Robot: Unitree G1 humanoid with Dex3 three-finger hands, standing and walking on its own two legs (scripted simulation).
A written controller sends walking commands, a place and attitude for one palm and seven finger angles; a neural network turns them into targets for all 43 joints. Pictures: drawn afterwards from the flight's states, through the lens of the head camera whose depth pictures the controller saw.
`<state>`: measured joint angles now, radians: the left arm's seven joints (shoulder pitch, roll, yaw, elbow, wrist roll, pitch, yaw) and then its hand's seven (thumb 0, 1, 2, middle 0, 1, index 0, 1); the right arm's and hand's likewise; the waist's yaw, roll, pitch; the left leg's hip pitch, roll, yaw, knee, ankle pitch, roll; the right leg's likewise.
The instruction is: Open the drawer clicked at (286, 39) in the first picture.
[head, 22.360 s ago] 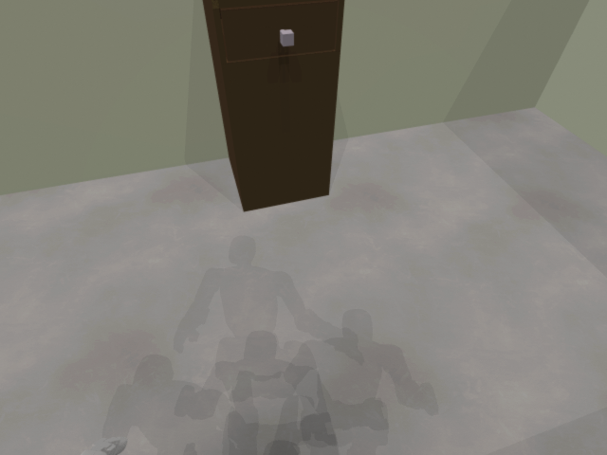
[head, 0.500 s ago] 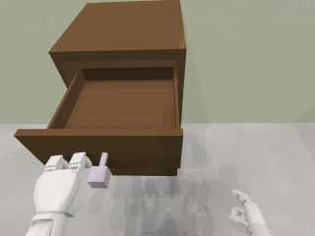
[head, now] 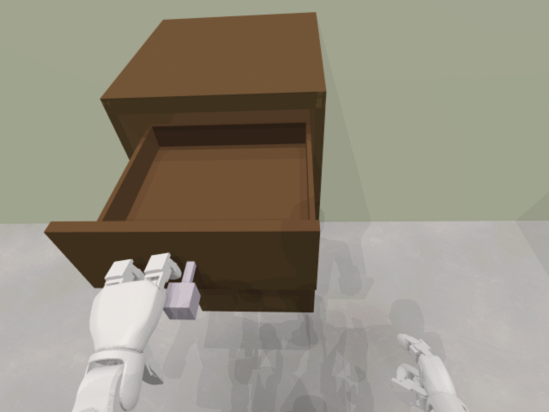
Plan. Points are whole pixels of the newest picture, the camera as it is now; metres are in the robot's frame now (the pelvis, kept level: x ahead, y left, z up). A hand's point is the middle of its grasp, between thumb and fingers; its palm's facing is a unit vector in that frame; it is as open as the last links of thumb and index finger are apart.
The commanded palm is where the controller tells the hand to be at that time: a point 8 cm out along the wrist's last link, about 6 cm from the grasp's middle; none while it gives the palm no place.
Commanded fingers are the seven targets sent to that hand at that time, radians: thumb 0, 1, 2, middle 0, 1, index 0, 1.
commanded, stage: lift the hand off the handle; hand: left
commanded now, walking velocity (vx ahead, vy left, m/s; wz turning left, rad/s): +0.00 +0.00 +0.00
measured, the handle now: (185, 288) +0.27 +0.17 +0.05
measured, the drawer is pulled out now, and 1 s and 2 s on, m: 0.30 0.30 0.30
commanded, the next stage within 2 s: draw the hand back to the body in 1.26 s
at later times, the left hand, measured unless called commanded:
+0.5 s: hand (133, 293) +0.23 +0.22 +0.10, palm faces +0.09 -0.12 -0.99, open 13.7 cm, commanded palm +0.20 +0.21 +0.16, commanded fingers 0.00 -0.50 0.30 -0.30 -1.20 -0.30 -1.20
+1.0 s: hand (129, 250) +0.25 +0.20 +0.18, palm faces +0.19 -0.11 -0.98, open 13.8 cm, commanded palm +0.20 +0.20 +0.24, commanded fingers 0.00 -0.50 0.30 -0.30 -1.20 -0.30 -1.20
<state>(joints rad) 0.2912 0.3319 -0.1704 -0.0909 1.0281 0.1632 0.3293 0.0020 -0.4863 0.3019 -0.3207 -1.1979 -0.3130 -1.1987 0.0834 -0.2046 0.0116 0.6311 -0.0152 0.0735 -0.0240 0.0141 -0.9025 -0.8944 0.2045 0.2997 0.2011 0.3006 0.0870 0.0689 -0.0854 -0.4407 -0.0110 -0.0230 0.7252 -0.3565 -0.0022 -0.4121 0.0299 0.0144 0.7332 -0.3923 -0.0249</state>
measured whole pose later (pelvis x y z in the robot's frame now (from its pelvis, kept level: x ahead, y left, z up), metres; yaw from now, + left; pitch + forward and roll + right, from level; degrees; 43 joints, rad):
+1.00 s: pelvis +0.00 +0.00 +0.03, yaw +0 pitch -3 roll +1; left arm 0.14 0.47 -0.14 -0.42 0.90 0.26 -0.01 0.00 -0.49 0.30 -0.32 -1.20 -0.32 -1.20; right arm 0.01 -0.24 0.05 0.64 0.02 0.13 0.01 0.01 -0.90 -0.89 0.20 0.30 0.20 0.30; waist 0.12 0.13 -0.02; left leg -0.16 -0.02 -0.03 0.44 -0.23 0.00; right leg -0.14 0.02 0.01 0.46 -0.28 -0.02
